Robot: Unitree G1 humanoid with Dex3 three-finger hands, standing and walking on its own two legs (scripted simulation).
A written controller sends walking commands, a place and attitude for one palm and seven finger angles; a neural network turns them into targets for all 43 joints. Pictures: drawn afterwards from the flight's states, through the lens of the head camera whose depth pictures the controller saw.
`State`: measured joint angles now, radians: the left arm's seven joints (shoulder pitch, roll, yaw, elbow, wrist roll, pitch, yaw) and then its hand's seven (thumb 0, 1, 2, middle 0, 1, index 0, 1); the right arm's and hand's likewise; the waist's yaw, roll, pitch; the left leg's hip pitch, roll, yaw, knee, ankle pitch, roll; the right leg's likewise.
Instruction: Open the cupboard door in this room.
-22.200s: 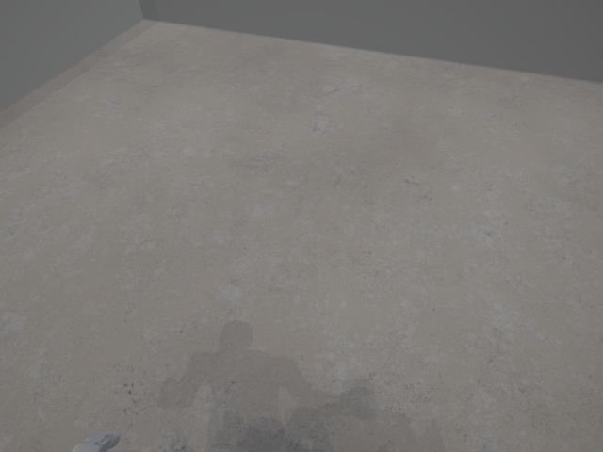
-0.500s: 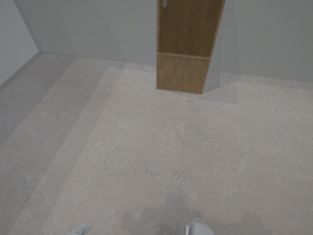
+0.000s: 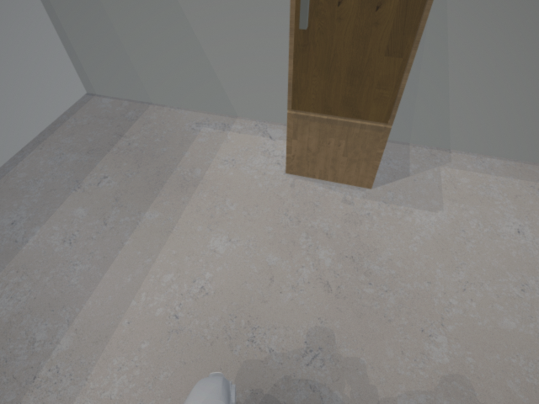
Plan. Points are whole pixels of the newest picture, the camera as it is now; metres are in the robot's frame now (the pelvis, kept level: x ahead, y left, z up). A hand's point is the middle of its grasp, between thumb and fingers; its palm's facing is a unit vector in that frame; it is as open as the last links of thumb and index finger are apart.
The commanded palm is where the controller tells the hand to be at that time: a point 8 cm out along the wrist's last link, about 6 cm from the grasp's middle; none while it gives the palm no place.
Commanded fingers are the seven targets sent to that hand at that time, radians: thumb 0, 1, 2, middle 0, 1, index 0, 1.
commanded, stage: turn or walk to find it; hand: left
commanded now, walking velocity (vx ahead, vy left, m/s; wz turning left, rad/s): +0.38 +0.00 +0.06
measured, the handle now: (305, 5) +1.26 -0.01 +0.07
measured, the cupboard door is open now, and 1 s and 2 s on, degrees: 0 0 0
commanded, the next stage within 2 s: stand and wait in 0.32 s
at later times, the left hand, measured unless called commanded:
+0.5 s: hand (171, 308) +0.31 +0.24 -0.17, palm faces +0.04 -0.98 -0.20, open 7.4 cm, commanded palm none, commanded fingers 0.00 0.90 0.90 -0.20 -0.30 -0.20 -0.30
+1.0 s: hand (193, 291) +0.36 +0.20 -0.19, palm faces +0.09 -0.98 -0.18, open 7.2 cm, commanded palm none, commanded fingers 0.00 0.90 0.90 -0.20 -0.30 -0.20 -0.30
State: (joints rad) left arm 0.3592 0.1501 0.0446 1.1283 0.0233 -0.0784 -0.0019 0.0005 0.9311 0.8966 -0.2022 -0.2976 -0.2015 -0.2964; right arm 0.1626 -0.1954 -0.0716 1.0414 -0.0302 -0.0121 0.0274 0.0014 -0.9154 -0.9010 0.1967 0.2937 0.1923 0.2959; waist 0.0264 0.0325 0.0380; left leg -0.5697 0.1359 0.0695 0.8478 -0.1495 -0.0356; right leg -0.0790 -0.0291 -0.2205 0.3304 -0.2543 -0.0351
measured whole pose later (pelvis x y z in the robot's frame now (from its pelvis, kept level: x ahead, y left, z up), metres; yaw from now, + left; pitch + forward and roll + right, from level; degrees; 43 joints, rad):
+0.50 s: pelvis +0.22 +0.05 +0.00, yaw +0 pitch +0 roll +1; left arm 0.13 0.20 0.07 1.01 0.02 -0.02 -0.01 0.01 0.92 0.90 -0.20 -0.30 -0.20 -0.30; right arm 0.31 -0.17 -0.06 1.10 -0.02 -0.07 -0.02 -0.02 -0.94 -0.90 0.20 0.29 0.20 0.30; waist 0.00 -0.03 0.06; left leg -0.05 0.01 0.18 0.35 -0.29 0.02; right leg -0.58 -0.14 -0.08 0.87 -0.16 0.04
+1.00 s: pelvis +0.32 +0.03 -0.01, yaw +1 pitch -2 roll -1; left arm 0.20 0.17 0.04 1.11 0.01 0.00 0.02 0.00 0.93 0.90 -0.20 -0.30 -0.20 -0.30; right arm 0.24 -0.16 -0.03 1.12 -0.02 -0.01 -0.03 0.01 -0.94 -0.90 0.20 0.29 0.20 0.30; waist 0.01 0.00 0.03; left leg -0.22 0.07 0.07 0.53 -0.26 -0.02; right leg -0.26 -0.03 -0.16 0.47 -0.18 -0.03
